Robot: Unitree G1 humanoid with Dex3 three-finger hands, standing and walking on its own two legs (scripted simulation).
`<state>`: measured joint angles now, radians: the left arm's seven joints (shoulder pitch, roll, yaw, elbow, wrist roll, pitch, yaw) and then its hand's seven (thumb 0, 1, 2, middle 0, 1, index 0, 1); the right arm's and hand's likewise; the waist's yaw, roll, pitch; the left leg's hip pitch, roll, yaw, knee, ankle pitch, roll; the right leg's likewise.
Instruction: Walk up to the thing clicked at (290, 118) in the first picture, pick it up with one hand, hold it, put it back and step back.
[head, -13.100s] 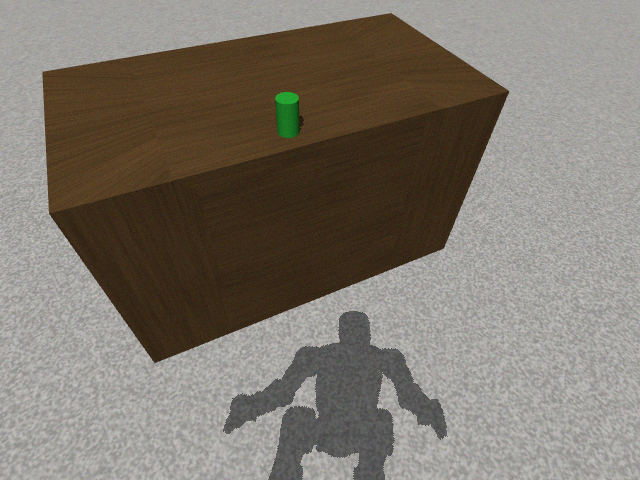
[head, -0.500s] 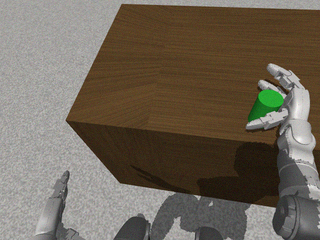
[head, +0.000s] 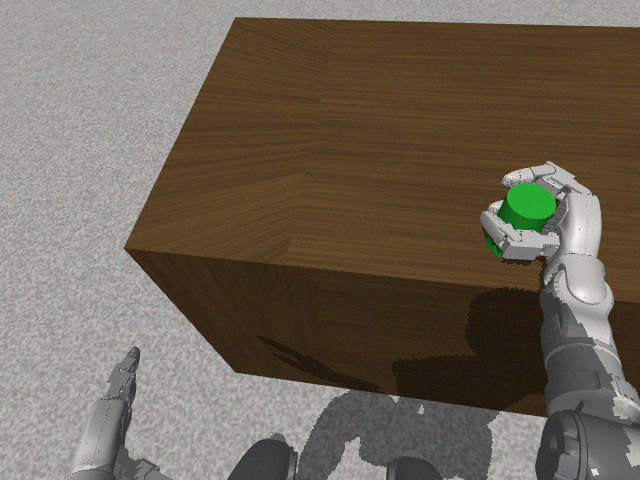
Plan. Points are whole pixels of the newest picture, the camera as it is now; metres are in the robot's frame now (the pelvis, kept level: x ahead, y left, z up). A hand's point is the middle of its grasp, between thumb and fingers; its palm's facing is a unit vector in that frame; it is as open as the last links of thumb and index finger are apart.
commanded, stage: settle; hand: right
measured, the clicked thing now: (517, 223) +0.44 -0.19 +0.04
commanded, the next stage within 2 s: lift in 0.80 s
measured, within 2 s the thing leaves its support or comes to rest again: leaves its support in 0.04 s
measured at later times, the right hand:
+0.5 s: hand (531, 185) +0.45 -0.18 +0.11, palm faces +0.11 +0.99 +0.01, open 7.7 cm
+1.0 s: hand (543, 166) +0.45 -0.19 +0.14, palm faces +0.11 +0.99 +0.01, open 7.7 cm
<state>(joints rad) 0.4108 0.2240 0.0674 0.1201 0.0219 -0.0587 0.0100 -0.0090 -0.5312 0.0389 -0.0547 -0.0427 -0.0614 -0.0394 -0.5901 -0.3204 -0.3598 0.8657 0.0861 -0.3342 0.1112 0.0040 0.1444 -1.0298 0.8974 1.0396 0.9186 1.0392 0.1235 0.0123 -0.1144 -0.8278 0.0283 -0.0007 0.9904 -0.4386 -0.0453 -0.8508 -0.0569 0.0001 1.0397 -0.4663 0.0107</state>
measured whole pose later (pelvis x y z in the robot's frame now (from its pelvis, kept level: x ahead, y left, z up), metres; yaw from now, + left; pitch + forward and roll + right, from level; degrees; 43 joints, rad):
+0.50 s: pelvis +0.00 +0.00 +0.02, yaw +0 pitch +12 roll +1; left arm 0.38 0.23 0.06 0.23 0.00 -0.07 0.03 -0.01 -0.53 0.05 -0.06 -0.05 -0.06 -0.04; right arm -0.62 -0.32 -0.34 0.85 0.11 -0.24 0.12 0.00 0.16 -1.19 0.84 1.19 0.86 1.18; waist 0.09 0.00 -0.10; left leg -0.69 0.03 -0.01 0.88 -0.40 -0.04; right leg -0.70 -0.05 -0.01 0.91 -0.42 0.01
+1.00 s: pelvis +0.01 +0.00 +0.03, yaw +0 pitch +10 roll +1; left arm 0.35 0.23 0.05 0.30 -0.01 -0.09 0.05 -0.01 -0.54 0.05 -0.05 -0.04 -0.06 -0.04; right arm -0.63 -0.33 -0.32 0.83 0.13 -0.20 0.12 0.00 0.15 -1.19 0.81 1.22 0.83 1.22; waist 0.08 0.00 -0.08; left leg -0.59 0.03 -0.01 0.78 -0.36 -0.04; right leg -0.60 -0.05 -0.02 0.81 -0.38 0.01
